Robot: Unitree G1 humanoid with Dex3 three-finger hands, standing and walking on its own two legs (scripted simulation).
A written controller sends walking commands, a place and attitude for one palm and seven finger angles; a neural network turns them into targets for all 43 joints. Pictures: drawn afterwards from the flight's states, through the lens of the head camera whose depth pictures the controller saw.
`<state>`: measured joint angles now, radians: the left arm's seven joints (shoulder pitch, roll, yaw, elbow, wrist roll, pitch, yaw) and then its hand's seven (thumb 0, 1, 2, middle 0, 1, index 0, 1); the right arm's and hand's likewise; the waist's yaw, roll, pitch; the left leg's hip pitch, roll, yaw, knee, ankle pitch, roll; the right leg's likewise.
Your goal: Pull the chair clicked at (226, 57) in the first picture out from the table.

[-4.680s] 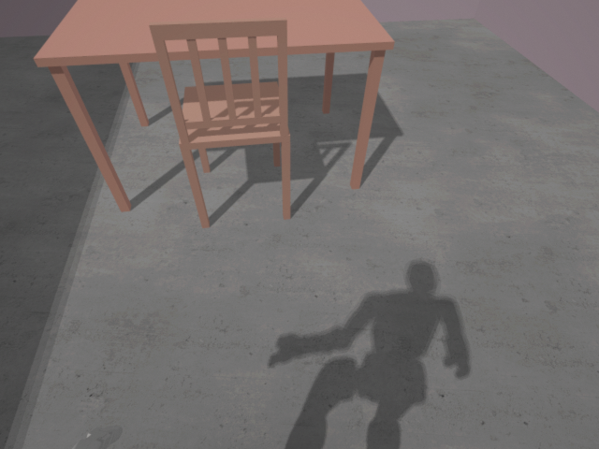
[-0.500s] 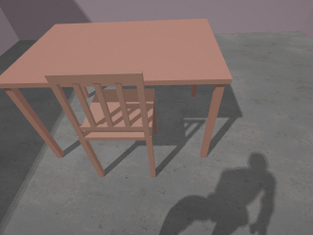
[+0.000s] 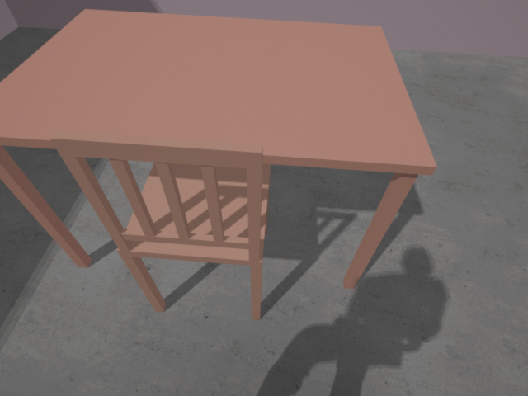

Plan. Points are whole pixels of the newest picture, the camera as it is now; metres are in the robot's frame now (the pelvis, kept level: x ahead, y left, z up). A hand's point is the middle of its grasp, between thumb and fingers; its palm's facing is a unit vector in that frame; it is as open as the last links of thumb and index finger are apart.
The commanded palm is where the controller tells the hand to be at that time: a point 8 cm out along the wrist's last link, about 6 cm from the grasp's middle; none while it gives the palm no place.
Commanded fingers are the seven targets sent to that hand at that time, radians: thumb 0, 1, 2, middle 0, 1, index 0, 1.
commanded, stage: come to a stop and stand still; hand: left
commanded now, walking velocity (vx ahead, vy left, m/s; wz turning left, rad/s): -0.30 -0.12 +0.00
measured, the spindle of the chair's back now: (175, 202) +0.50 +0.25 -0.09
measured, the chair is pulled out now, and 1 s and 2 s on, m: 0.00 0.00 0.00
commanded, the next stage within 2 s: look again from close up in 1.48 s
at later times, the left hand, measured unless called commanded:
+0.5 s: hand out of the picture +0.10 +0.18 -0.16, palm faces +0.05 -0.97 -0.24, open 7.3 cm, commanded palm none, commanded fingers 0.00 0.90 0.90 -0.20 -0.30 -0.20 -0.30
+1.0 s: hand out of the picture -0.01 +0.26 -0.18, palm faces +0.00 -0.97 -0.23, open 7.4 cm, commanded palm none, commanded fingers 0.00 0.90 0.90 -0.20 -0.30 -0.20 -0.30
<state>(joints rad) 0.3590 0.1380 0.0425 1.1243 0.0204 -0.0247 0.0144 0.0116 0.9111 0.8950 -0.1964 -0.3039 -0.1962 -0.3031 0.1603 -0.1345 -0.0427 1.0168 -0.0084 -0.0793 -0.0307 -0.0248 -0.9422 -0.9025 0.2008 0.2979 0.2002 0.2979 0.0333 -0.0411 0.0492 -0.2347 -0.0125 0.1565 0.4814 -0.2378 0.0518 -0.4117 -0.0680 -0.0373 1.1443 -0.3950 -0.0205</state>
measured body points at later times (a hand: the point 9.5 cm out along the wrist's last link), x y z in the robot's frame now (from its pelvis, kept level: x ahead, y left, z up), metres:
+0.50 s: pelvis +0.02 -0.01 +0.00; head +0.07 -0.02 +0.45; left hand +0.10 +0.23 -0.14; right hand +0.07 -0.25 -0.16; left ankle -0.02 +0.12 -0.69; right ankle +0.10 -0.13 -0.73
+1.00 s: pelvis -0.04 +0.07 -0.01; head -0.04 +0.08 +0.44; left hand -0.01 +0.31 -0.16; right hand +0.01 -0.17 -0.15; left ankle +0.00 +0.14 -0.73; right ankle +0.03 -0.08 -0.71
